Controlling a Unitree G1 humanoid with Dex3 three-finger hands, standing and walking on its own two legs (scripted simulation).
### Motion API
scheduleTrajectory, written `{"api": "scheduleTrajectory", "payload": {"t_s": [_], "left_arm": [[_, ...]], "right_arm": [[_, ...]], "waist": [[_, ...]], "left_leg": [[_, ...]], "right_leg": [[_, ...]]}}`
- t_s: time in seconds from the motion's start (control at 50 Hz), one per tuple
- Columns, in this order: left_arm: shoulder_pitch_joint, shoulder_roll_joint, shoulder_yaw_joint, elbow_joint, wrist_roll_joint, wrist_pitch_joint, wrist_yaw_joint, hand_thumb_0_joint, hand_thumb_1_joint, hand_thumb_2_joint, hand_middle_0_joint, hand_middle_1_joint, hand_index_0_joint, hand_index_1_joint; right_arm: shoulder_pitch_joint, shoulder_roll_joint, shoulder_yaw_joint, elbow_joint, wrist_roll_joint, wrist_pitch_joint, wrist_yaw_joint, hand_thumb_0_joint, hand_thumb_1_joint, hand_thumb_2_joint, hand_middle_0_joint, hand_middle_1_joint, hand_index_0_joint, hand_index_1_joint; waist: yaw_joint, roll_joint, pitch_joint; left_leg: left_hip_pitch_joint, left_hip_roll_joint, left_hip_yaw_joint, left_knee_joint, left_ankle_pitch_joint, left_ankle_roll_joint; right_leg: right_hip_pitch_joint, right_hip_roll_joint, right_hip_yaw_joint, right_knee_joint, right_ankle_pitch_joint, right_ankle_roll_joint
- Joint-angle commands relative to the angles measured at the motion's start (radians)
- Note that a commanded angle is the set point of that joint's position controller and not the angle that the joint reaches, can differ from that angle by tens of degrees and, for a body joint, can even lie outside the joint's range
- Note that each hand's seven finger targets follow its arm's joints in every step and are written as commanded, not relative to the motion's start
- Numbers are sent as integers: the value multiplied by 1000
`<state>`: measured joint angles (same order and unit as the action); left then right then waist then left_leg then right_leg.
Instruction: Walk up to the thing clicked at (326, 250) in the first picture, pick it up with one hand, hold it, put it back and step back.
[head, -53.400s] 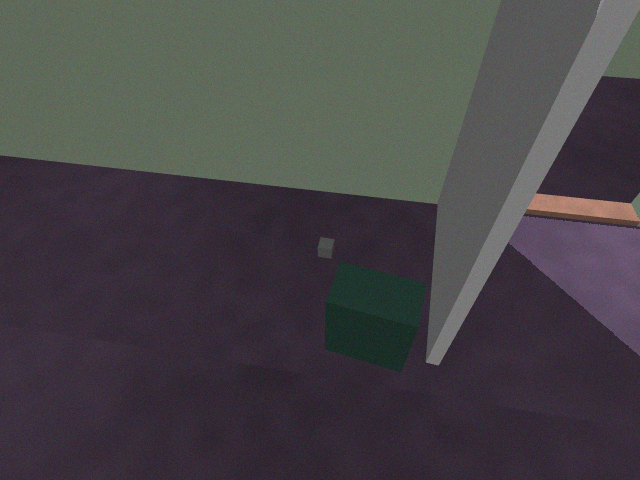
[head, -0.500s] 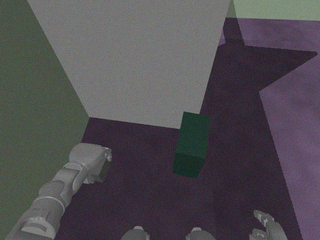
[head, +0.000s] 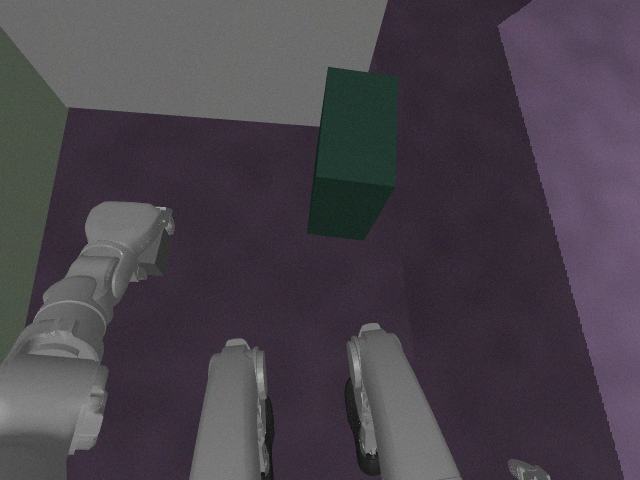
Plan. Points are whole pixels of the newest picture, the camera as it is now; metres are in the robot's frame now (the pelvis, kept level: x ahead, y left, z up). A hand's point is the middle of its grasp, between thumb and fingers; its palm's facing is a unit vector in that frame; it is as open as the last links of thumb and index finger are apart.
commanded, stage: crouch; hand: left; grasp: from above
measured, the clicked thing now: (144, 250) +0.44 +0.23 -0.16
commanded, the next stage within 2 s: lower in 1.10 s
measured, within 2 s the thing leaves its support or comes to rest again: neither
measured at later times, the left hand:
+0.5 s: hand (158, 257) +0.46 +0.25 -0.28, palm faces -0.47 +0.05 -0.88, open 8.7 cm
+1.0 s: hand (172, 263) +0.47 +0.24 -0.35, palm faces -0.48 +0.05 -0.88, open 8.6 cm
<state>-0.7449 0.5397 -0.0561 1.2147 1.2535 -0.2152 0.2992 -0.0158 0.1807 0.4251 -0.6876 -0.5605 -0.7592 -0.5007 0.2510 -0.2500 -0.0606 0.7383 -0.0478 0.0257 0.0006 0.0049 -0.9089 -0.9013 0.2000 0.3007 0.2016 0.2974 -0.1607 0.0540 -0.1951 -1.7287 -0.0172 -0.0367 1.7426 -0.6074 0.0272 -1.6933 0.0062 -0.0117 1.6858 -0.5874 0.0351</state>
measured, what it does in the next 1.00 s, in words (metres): lowers itself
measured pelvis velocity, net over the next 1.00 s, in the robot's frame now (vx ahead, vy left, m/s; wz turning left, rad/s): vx -0.01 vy -0.01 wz -0.07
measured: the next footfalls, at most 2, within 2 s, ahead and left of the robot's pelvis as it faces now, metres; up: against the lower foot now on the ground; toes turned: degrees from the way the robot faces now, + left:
none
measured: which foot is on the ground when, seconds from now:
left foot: down 0.00-1.00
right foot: down 0.00-1.00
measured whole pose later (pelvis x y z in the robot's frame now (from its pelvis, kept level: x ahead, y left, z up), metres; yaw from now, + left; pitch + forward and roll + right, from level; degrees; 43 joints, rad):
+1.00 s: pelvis -0.01 -0.01 -0.18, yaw -4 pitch +36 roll -8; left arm -1.00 0.80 0.09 1.49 1.41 -0.34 0.41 -0.02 0.18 0.37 -0.77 -0.43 -0.84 -0.38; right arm 0.19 -0.27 0.04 0.74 -0.15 -0.02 0.14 0.00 -0.91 -0.90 0.20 0.30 0.20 0.30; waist -0.27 -0.01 -0.06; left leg -2.27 -0.02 -0.11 2.33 -0.69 0.01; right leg -2.21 0.02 -0.08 2.23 -0.66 0.03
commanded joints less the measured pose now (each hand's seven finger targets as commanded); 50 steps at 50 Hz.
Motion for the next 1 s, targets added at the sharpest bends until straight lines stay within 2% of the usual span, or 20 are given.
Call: {"api": "scheduleTrajectory", "payload": {"t_s": [0.0,0.04,0.08,0.22,0.24,0.3,0.32,0.4,0.42,0.52,0.6,0.62,0.64,0.66,0.68,0.7,0.72,0.82,0.84,0.98], "left_arm": [[-405,258,76,-158,-19,-32,57,0,549,588,-857,-605,-918,-545],[-426,326,116,-157,-1,-47,74,0,537,609,-860,-602,-914,-549],[-449,303,110,-152,7,-59,86,0,541,595,-848,-612,-911,-549],[-539,388,160,-131,68,-88,139,0,519,561,-841,-577,-904,-515],[-475,360,151,-59,75,-80,139,0,519,570,-855,-583,-912,-527],[-539,403,173,-109,77,-89,143,0,562,579,-880,-591,-940,-531],[-479,387,165,-35,83,-82,139,0,582,590,-894,-601,-954,-540],[-490,362,142,-7,72,-79,123,0,577,598,-907,-575,-959,-523],[-508,395,156,-38,71,-83,118,0,586,582,-909,-563,-963,-510],[-489,396,159,-24,63,-99,95,0,601,590,-925,-559,-976,-508],[-521,447,183,-48,78,-120,94,0,588,563,-929,-514,-971,-472],[-542,469,193,-55,83,-127,98,0,584,570,-929,-510,-969,-471],[-515,423,166,2,88,-128,99,0,587,584,-944,-499,-976,-467],[-549,425,163,-21,82,-135,105,0,597,568,-945,-487,-983,-450],[-576,473,191,-56,94,-144,113,0,599,577,-940,-499,-980,-460],[-550,478,193,6,103,-138,120,0,590,575,-944,-479,-977,-446],[-576,489,194,-18,107,-142,124,0,597,577,-959,-470,-987,-443],[-592,483,188,53,117,-142,155,0,637,617,-988,-485,-1014,-460],[-615,514,200,54,120,-138,159,0,650,612,-989,-491,-1019,-462],[-627,547,183,126,126,-124,161,0,606,576,-962,-472,-993,-441]], "right_arm": [[105,-220,-58,-69,-19,-46,9,0,-896,-900,200,300,200,300],[112,-227,-52,-60,-23,-52,16,0,-897,-901,200,300,200,300],[125,-222,-41,-51,-35,-60,30,0,-897,-901,200,300,200,300],[157,-226,-33,-20,-59,-64,69,0,-902,-903,200,300,200,300],[158,-224,-27,-24,-62,-64,76,0,-905,-905,200,300,200,300],[166,-224,-27,-19,-72,-61,90,0,-906,-904,200,300,200,300],[163,-226,-26,-24,-72,-60,96,0,-906,-904,200,300,200,300],[151,-229,-31,-26,-77,-59,108,0,-908,-904,200,300,200,300],[153,-234,-34,-25,-76,-58,109,0,-906,-904,200,300,200,300],[165,-243,-34,-21,-83,-53,124,0,-908,-904,200,300,200,300],[176,-254,-29,-18,-85,-43,134,0,-908,-904,200,300,200,300],[160,-255,-27,-21,-85,-41,133,0,-908,-905,200,300,200,300],[162,-261,-28,-13,-88,-39,134,0,-907,-904,200,300,200,300],[152,-261,-26,-14,-90,-40,134,0,-905,-903,200,300,200,300],[168,-268,-25,-8,-94,-42,135,0,-905,-902,200,300,200,300],[160,-271,-20,-6,-93,-40,135,0,-905,-902,200,300,200,300],[163,-271,-17,-6,-93,-39,137,0,-906,-903,200,300,200,300],[149,-273,3,-1,-103,-43,136,0,-904,-901,200,300,200,300],[149,-277,4,-1,-104,-46,136,0,-903,-900,200,300,200,300],[134,-279,40,-4,-108,-58,124,0,-905,-899,200,300,200,300]], "waist": [[-19,117,-597],[-10,121,-634],[-24,151,-666],[-39,238,-705],[-34,231,-690],[-46,245,-710],[-43,226,-689],[-58,223,-650],[-58,213,-659],[-64,224,-641],[-68,252,-641],[-62,252,-640],[-72,248,-616],[-77,275,-607],[-76,284,-625],[-74,287,-611],[-76,289,-607],[-98,282,-598],[-101,287,-584],[-114,273,-544]], "left_leg": [[409,-7,-71,-177,28,-14],[371,-12,-61,-130,42,-13],[384,-11,-56,-77,108,-13],[361,-11,-30,48,211,-14],[354,-14,-25,61,229,-14],[321,-14,-12,117,264,-7],[313,-13,-15,126,262,-7],[254,-10,-15,166,246,0],[239,-11,-18,175,241,2],[231,-4,-34,215,278,-9],[220,-3,-38,238,287,-12],[194,-4,-34,243,250,-10],[191,-2,-41,244,227,-13],[187,-1,-48,241,212,-15],[206,2,-50,251,226,-15],[193,1,-49,257,209,-16],[189,1,-53,259,202,-17],[135,-2,-40,297,156,-10],[116,-2,-38,301,132,-9],[6,-12,-12,348,60,5]], "right_leg": [[119,7,-46,-110,43,-72],[102,8,-46,-72,51,-74],[58,4,-47,-34,90,-73],[-13,10,-59,63,158,-75],[-10,7,-58,68,170,-73],[-4,14,-63,103,204,-72],[-18,13,-67,111,200,-71],[-54,21,-75,142,194,-69],[-50,22,-75,148,194,-67],[-92,21,-87,209,204,-67],[-118,23,-94,244,206,-69],[-127,28,-94,249,189,-71],[-161,25,-97,259,165,-71],[-186,24,-99,269,150,-71],[-184,24,-103,275,165,-71],[-198,24,-105,285,150,-70],[-210,23,-106,294,146,-73],[-226,27,-113,314,136,-68],[-231,26,-112,321,123,-70],[-219,30,-117,334,94,-66]]}}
